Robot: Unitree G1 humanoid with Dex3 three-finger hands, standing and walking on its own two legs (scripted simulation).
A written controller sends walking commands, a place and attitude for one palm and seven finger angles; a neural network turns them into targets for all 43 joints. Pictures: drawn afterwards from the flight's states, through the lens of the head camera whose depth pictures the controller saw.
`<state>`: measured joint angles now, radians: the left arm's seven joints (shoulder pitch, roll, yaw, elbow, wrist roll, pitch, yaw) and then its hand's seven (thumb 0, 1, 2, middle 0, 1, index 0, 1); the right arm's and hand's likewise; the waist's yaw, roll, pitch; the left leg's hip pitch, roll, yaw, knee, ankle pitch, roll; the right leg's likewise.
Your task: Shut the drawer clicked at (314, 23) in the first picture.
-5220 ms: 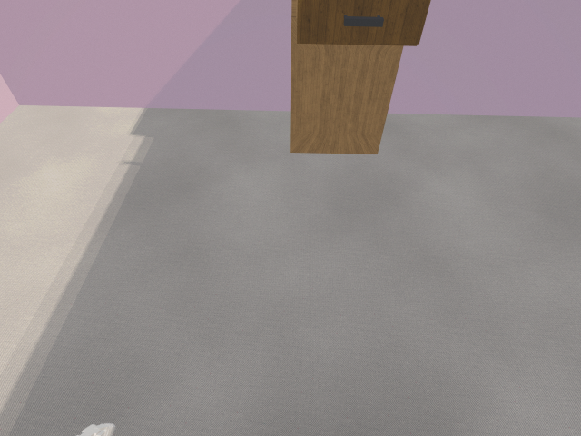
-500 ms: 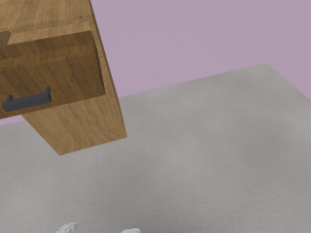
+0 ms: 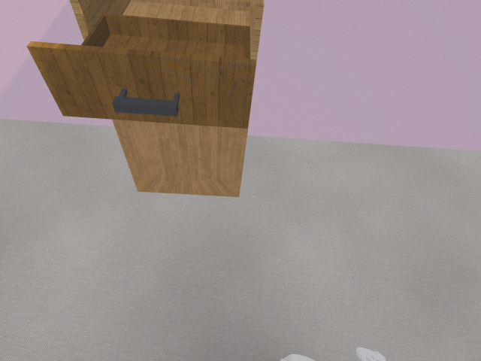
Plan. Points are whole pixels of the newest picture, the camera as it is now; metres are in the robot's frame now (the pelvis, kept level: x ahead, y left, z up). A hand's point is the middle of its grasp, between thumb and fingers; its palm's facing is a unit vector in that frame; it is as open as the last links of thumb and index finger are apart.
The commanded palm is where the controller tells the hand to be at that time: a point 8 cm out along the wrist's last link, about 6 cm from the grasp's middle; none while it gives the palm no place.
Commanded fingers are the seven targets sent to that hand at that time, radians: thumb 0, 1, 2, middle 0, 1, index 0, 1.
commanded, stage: take the last steps up to it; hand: left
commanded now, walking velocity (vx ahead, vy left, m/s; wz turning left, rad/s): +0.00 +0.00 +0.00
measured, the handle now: (148, 100) +0.60 +0.27 +0.05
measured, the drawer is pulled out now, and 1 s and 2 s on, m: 0.27 0.27 0.27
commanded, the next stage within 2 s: come to a stop and stand still in 1.08 s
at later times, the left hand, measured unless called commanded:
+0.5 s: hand out of the picture +0.02 +0.15 -0.15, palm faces +0.16 -0.96 -0.22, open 7.3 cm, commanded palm none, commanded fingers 0.00 0.90 0.90 -0.20 -0.30 -0.20 -0.30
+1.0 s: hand (105, 313) +0.20 +0.28 -0.17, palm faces +0.17 -0.96 -0.21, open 7.4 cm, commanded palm none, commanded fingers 0.00 0.90 0.90 -0.20 -0.30 -0.20 -0.30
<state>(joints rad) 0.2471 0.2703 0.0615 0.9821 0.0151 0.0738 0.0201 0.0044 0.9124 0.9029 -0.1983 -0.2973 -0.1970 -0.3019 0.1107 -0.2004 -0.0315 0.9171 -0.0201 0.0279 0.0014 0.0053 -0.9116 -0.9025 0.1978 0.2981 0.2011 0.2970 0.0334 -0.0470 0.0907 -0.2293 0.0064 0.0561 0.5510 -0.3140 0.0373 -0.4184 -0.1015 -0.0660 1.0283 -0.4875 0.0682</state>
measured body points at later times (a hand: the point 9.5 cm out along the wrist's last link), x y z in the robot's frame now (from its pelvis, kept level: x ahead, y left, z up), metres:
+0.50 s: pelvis +0.05 -0.02 +0.01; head +0.04 -0.05 +0.46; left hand +0.01 +0.20 -0.13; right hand +0.07 -0.26 -0.16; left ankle +0.06 +0.14 -0.65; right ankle +0.02 -0.12 -0.73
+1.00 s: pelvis +0.19 +0.08 +0.01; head +0.20 +0.09 +0.46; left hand +0.20 +0.33 -0.15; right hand +0.28 -0.14 -0.14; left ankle +0.17 +0.18 -0.73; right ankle +0.23 -0.03 -0.67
